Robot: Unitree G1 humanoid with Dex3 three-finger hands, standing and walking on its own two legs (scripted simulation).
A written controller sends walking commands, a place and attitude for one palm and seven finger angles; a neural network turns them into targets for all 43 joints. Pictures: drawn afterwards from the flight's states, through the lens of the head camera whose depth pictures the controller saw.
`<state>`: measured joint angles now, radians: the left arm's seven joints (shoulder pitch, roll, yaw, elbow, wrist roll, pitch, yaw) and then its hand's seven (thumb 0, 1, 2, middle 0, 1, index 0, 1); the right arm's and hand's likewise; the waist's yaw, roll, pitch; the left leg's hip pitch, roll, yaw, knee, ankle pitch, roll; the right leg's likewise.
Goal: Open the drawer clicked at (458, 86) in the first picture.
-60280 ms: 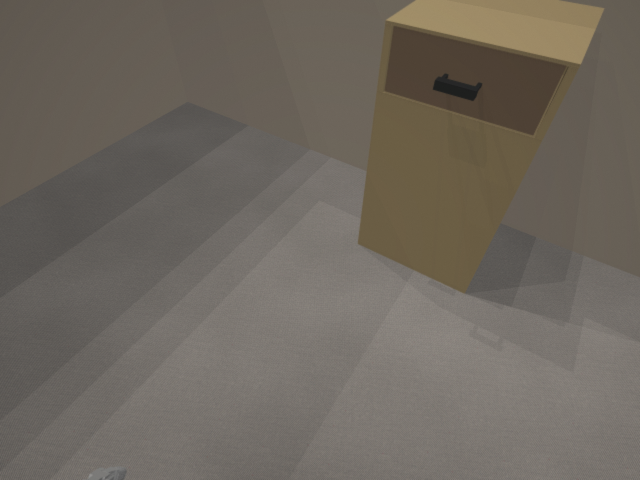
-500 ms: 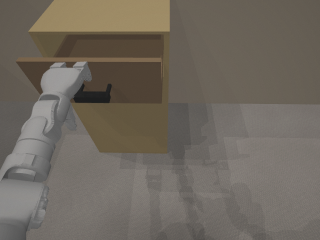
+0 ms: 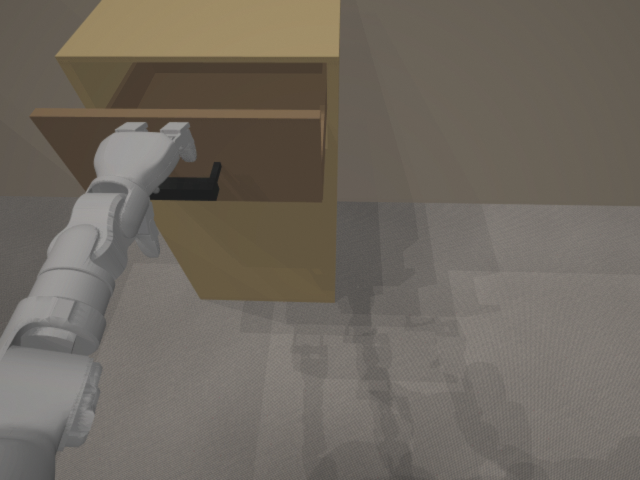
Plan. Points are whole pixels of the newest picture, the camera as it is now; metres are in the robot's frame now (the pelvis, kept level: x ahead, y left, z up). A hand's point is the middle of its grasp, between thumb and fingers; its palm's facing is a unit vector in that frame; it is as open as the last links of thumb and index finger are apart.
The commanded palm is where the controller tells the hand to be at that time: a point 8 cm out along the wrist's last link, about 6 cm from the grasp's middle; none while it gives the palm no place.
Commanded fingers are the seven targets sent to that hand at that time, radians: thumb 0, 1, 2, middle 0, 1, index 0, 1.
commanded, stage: lower the fingers behind the handle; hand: left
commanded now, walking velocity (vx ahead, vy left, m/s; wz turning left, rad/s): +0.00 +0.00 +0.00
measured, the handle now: (185, 178) +0.54 +0.22 +0.03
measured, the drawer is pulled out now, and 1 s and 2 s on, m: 0.15 0.15 0.13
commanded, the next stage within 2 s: lift the hand off the handle in 1.64 s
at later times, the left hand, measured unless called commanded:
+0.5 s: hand (160, 204) +0.46 +0.23 +0.07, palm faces -0.03 -0.01 -1.00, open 13.8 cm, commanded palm +0.44 +0.23 +0.12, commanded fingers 0.00 -0.50 0.30 -0.30 -1.20 -0.30 -1.20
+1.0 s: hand (161, 209) +0.47 +0.23 +0.05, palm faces -0.01 -0.01 -1.00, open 13.8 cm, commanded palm +0.44 +0.24 +0.09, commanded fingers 0.00 -0.50 0.30 -0.30 -1.20 -0.30 -1.20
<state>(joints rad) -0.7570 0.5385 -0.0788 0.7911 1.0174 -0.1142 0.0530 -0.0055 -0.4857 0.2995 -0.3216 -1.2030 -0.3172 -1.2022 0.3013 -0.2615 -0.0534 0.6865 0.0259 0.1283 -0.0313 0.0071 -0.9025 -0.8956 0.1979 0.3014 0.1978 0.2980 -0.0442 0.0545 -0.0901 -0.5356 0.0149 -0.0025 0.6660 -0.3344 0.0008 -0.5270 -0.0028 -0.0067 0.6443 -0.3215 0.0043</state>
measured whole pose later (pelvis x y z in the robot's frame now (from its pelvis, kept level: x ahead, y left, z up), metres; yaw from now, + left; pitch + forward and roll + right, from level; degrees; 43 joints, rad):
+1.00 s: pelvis -0.01 +0.01 -0.01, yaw -1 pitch +16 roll -1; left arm -0.77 0.52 -0.04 0.92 1.08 -0.13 0.22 0.00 -0.49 0.30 -0.31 -1.24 -0.32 -1.23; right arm 0.32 -0.25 -0.05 0.70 0.01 0.12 -0.01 0.01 -0.90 -0.90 0.20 0.30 0.20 0.30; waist -0.07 0.04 -0.12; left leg -0.67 0.02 0.01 0.77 -0.37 0.01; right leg -0.66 0.00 0.01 0.73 -0.34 0.02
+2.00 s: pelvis -0.03 +0.01 -0.03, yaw -1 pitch +20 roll -2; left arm -0.98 0.57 -0.08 1.06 1.09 -0.07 0.21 0.00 -0.49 0.30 -0.31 -1.27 -0.29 -1.32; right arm 0.35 -0.26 -0.03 0.66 0.02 0.10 -0.03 0.00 -0.90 -0.90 0.20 0.30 0.20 0.30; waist -0.12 0.03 -0.13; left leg -0.85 0.02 0.01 0.88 -0.37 0.02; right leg -0.84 0.00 0.01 0.83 -0.34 0.02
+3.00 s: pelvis +0.02 +0.00 +0.00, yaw +0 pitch +12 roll -1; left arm -0.81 0.55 -0.09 0.71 0.99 -0.05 -0.02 0.00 -0.49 0.30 -0.32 -1.20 -0.32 -1.20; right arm 0.25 -0.26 -0.04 0.65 0.04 0.16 -0.02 0.01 -0.90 -0.90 0.20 0.30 0.20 0.30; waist -0.04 0.07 -0.11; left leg -0.49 0.02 0.00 0.64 -0.35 0.00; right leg -0.48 0.00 0.00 0.61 -0.33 0.01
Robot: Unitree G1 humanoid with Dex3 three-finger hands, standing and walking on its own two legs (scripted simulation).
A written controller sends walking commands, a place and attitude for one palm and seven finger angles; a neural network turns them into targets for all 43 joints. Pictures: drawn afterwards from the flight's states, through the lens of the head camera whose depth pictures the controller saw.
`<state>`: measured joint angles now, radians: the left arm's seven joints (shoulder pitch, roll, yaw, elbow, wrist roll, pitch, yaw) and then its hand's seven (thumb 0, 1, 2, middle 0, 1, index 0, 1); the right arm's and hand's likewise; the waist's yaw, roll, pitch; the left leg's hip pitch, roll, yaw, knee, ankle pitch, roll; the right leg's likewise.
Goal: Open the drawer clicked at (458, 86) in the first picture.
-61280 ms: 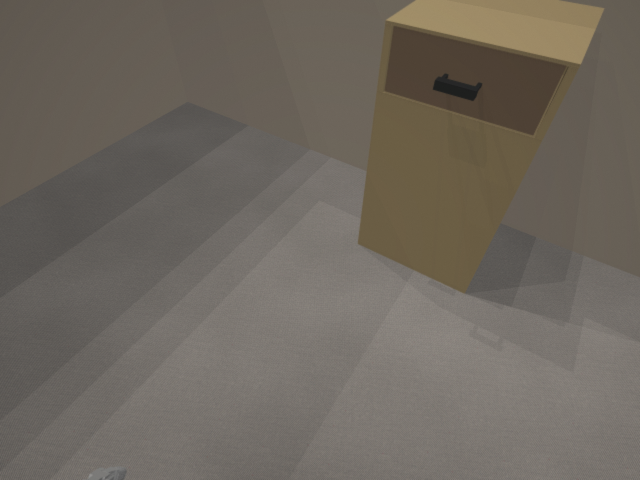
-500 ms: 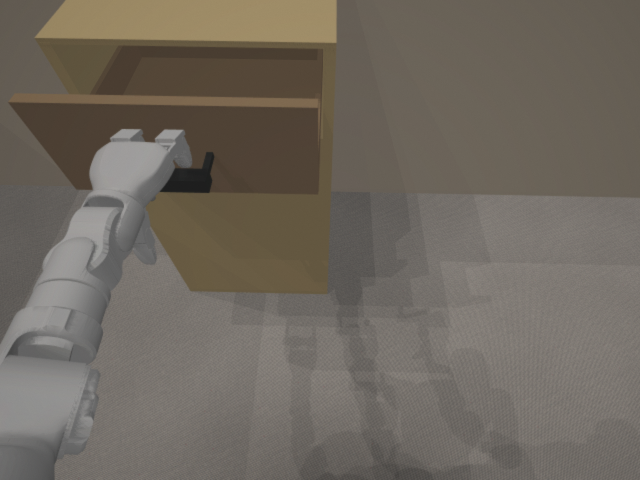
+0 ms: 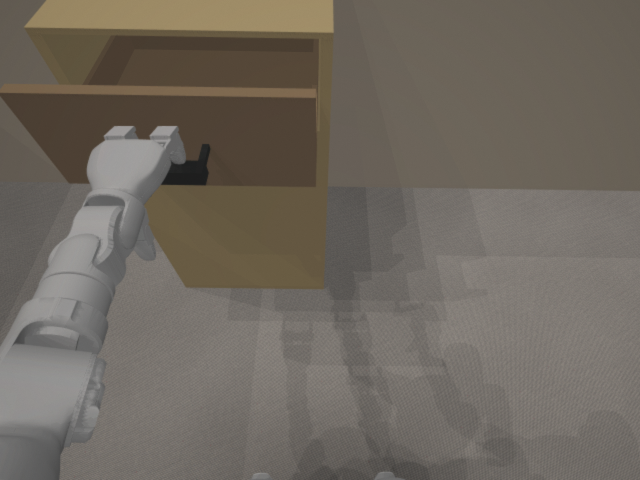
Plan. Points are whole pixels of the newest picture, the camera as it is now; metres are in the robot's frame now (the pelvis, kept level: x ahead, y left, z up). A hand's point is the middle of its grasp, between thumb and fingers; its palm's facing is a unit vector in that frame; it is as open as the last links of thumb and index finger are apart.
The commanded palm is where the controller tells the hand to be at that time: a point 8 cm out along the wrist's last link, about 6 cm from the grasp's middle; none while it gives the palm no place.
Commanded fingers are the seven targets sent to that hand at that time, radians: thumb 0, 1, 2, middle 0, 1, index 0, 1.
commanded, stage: lower the fingers behind the handle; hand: left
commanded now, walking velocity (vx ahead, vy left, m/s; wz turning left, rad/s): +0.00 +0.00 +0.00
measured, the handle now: (172, 161) +0.55 +0.22 +0.05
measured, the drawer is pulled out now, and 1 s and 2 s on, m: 0.15 0.13 0.12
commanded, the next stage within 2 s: lift the hand off the handle in 0.64 s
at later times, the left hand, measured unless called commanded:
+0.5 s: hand (149, 190) +0.47 +0.23 +0.06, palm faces -0.01 +0.00 -1.00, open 13.7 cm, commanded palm +0.45 +0.24 +0.08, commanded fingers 0.00 -0.50 0.30 -0.30 -1.20 -0.30 -1.20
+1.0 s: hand (153, 182) +0.49 +0.23 +0.06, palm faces +0.00 +0.02 -1.00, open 13.7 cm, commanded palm +0.47 +0.23 +0.08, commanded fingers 0.00 -0.50 0.30 -0.30 -1.20 -0.30 -1.20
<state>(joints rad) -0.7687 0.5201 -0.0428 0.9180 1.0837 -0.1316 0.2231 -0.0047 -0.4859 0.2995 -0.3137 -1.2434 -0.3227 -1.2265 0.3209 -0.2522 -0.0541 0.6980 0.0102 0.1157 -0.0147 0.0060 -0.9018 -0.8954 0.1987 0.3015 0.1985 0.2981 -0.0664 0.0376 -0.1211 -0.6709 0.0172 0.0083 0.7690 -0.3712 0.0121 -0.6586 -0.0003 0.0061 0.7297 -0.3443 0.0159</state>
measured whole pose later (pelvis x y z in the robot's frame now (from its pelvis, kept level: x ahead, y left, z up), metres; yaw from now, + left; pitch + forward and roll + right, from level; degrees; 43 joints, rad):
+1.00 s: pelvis -0.03 +0.00 -0.02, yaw +0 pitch +20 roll -2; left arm -0.98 0.57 -0.08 1.06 1.09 -0.07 0.21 0.00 -0.49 0.30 -0.31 -1.27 -0.29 -1.32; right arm 0.35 -0.26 -0.03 0.66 0.02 0.10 -0.03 0.00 -0.90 -0.90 0.20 0.30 0.20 0.30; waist -0.12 0.03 -0.13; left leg -0.85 0.02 0.01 0.88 -0.37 0.02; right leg -0.84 0.00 0.01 0.83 -0.34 0.02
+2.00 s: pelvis +0.03 -0.01 +0.02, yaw +1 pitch +12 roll -1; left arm -0.81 0.55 -0.09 0.71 0.99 -0.05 -0.02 0.00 -0.49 0.30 -0.32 -1.20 -0.32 -1.20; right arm 0.25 -0.26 -0.04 0.65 0.04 0.16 -0.02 0.01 -0.90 -0.90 0.20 0.30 0.20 0.30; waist -0.04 0.07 -0.11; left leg -0.49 0.02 0.00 0.64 -0.35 0.00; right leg -0.48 0.00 0.00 0.61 -0.33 0.01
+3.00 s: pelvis +0.01 +0.00 +0.03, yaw +2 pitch +4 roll +0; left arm -0.35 0.60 -0.03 0.16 0.86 -0.04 -0.15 -0.01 -0.49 0.30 -0.32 -1.20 -0.32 -1.20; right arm 0.12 -0.26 0.00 0.61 0.05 0.11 -0.03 0.01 -0.90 -0.90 0.20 0.30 0.20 0.30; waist 0.06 0.07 -0.04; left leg -0.29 -0.01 -0.01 0.51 -0.28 0.01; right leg -0.28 -0.03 -0.01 0.48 -0.27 0.02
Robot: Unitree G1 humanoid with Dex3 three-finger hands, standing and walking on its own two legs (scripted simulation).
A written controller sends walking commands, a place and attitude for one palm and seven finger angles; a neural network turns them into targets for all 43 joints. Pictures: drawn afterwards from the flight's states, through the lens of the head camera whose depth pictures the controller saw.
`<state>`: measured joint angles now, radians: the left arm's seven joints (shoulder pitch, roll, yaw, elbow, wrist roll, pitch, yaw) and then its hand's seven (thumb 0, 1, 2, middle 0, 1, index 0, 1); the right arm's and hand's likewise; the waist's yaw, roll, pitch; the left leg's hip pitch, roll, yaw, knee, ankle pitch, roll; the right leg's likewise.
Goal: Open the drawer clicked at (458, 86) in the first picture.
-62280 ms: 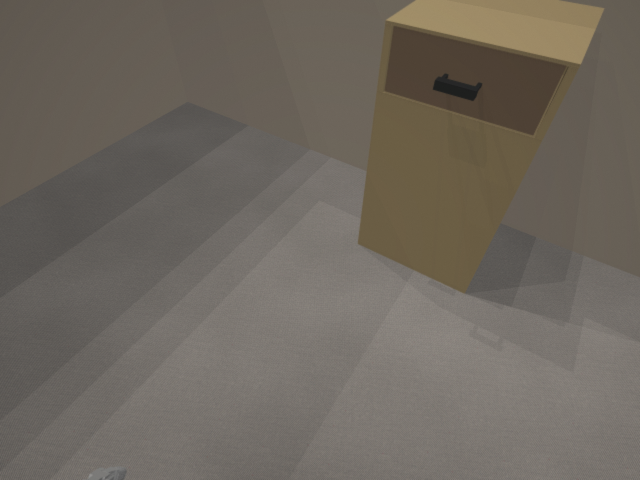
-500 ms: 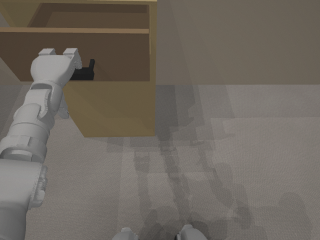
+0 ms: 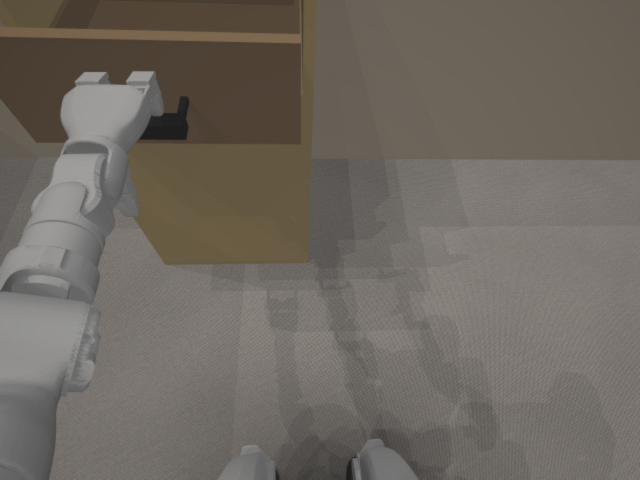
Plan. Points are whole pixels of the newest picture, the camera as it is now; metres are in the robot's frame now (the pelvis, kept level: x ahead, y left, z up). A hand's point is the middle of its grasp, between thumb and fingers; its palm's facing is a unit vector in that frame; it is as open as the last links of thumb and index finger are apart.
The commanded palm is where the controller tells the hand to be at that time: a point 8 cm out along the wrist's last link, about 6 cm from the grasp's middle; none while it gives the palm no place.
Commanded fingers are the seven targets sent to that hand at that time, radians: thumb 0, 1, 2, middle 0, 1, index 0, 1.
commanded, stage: lift the hand off the handle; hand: left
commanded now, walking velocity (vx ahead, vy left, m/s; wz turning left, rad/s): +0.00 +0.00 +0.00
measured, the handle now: (148, 114) +0.59 +0.22 +0.07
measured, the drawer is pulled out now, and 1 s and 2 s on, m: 0.13 0.12 0.12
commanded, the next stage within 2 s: draw the hand back to the body in 1.34 s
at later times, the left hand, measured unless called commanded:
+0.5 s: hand (123, 135) +0.52 +0.23 +0.09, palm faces -0.03 -0.02 -1.00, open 13.8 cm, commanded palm +0.50 +0.23 +0.16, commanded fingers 0.00 -0.50 0.30 -0.30 -1.20 -0.30 -1.20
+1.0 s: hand (105, 84) +0.52 +0.21 +0.17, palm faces +0.00 +0.00 -1.00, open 13.8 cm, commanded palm +0.49 +0.22 +0.24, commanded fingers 0.00 -0.50 0.30 -0.30 -1.20 -0.30 -1.20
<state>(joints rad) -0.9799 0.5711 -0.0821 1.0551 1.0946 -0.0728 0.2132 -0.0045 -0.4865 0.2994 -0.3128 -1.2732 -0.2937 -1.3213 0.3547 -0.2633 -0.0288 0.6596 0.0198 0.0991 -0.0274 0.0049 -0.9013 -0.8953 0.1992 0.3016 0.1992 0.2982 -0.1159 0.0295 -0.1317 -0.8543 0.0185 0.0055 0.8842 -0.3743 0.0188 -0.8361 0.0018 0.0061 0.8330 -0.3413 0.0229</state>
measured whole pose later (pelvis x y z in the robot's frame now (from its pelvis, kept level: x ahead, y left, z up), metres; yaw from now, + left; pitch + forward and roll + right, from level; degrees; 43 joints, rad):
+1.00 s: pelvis +0.05 -0.01 +0.03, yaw +1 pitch +12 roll -1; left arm -0.81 0.55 -0.09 0.71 0.99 -0.05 -0.02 0.00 -0.49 0.30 -0.32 -1.20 -0.32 -1.20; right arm 0.25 -0.26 -0.04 0.65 0.04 0.16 -0.02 0.01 -0.90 -0.90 0.20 0.30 0.20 0.30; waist -0.04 0.07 -0.11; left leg -0.49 0.02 0.00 0.64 -0.35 0.00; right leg -0.48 0.00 0.00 0.61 -0.33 0.01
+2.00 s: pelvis +0.04 +0.00 +0.05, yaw +2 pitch +4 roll +0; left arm -0.35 0.60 -0.03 0.16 0.86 -0.04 -0.15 -0.01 -0.49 0.30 -0.32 -1.20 -0.32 -1.20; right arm 0.12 -0.26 0.00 0.61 0.05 0.11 -0.03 0.01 -0.90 -0.90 0.20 0.30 0.20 0.30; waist 0.06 0.07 -0.04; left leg -0.29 -0.01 -0.01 0.51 -0.28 0.01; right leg -0.28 -0.03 -0.01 0.48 -0.27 0.02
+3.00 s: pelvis +0.03 -0.03 +0.05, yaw +2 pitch -4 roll -1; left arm 0.48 0.31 0.33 -0.51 -0.05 -0.14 0.11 0.01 0.81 0.86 -0.22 -0.36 -0.22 -0.36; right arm 0.17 -0.20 0.02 0.66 0.00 -0.17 -0.08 0.01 -0.90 -0.90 0.20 0.30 0.20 0.30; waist 0.07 0.07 0.01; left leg -0.13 0.03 -0.03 0.46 -0.26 -0.02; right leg -0.10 0.02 -0.03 0.42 -0.25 -0.01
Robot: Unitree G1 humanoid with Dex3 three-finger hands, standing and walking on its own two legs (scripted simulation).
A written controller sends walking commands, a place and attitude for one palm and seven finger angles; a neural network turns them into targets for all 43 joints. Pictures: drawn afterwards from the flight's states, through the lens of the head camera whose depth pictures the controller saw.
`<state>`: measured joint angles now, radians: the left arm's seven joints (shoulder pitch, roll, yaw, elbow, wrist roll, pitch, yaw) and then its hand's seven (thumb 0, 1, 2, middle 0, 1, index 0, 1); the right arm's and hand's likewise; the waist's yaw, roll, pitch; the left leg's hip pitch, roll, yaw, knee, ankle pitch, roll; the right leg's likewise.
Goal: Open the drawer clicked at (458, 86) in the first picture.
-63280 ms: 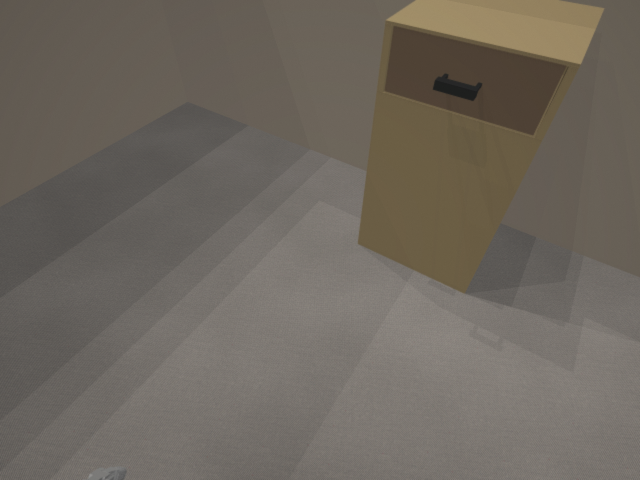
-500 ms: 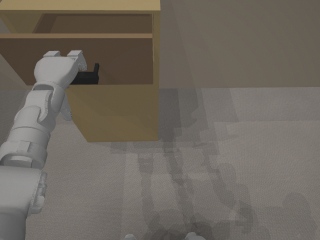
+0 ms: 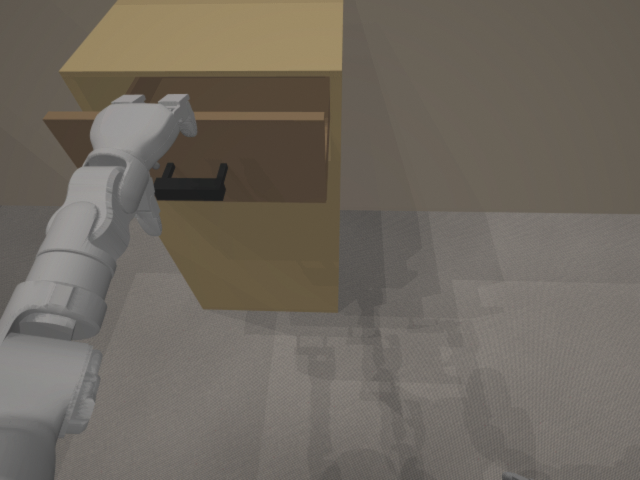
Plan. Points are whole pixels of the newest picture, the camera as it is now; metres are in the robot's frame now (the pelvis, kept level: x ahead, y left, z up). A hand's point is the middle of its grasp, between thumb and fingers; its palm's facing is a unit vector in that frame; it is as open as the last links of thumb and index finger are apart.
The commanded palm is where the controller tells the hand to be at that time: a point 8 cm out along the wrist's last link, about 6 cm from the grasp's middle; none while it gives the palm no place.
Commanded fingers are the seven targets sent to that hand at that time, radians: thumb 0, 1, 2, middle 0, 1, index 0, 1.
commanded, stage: lift the hand off the handle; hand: left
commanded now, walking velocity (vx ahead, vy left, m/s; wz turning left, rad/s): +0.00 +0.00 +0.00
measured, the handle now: (193, 179) +0.55 +0.22 +0.03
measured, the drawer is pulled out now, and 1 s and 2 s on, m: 0.12 0.12 0.12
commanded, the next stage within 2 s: draw the hand back to the body in 0.34 s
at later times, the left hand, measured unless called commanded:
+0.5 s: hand (137, 156) +0.45 +0.22 +0.17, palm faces -0.05 +0.00 -1.00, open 13.8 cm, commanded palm +0.42 +0.23 +0.23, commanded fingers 0.00 -0.50 0.30 -0.30 -1.20 -0.30 -1.20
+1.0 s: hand (77, 242) +0.34 +0.26 +0.16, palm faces +0.02 -0.03 -1.00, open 13.8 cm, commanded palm +0.30 +0.26 +0.23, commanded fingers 0.00 -0.50 0.30 -0.30 -1.20 -0.30 -1.20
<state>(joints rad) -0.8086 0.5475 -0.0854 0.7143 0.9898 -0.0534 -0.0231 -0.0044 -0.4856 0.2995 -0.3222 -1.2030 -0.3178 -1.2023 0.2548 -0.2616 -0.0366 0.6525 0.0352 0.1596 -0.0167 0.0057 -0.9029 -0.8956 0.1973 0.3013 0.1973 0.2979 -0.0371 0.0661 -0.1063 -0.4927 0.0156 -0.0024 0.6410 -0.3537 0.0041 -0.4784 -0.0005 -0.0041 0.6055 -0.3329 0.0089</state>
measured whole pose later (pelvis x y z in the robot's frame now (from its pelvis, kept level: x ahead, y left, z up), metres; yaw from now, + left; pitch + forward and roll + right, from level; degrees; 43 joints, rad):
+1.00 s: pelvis -0.01 +0.01 +0.01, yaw +1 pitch +4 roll +0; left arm -0.35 0.60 -0.03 0.16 0.86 -0.04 -0.15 -0.01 -0.49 0.30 -0.32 -1.20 -0.32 -1.20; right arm 0.12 -0.26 0.00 0.61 0.05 0.11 -0.03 0.01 -0.90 -0.90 0.20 0.30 0.20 0.30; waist 0.06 0.07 -0.04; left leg -0.29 -0.01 -0.01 0.51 -0.28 0.01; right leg -0.28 -0.03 -0.01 0.48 -0.27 0.02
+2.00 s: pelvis -0.02 -0.02 +0.02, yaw +1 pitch -4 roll -1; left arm 0.48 0.31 0.33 -0.51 -0.05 -0.14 0.11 0.01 0.81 0.86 -0.22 -0.36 -0.22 -0.36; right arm 0.17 -0.20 0.02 0.66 0.00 -0.17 -0.08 0.01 -0.90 -0.90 0.20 0.30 0.20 0.30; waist 0.07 0.07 0.01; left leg -0.13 0.03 -0.03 0.46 -0.26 -0.02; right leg -0.10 0.02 -0.03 0.42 -0.25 -0.01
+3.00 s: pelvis -0.13 +0.01 +0.00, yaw +3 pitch +0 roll -2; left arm 0.55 0.42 0.43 -0.63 -0.02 -0.27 0.15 0.01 0.89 0.90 -0.22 -0.30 -0.21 -0.30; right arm 0.25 -0.21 0.01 0.58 0.01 -0.11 -0.06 0.01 -0.90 -0.90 0.20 0.30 0.20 0.30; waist -0.01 0.00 -0.01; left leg -0.46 0.01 -0.03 0.61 -0.16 0.01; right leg -0.41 0.01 -0.02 0.56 -0.22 0.02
